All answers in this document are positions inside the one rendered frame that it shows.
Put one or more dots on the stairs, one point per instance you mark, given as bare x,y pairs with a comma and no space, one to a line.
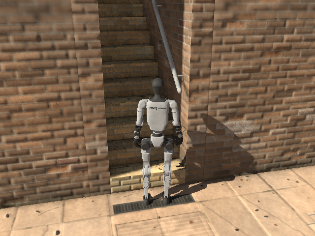
129,67

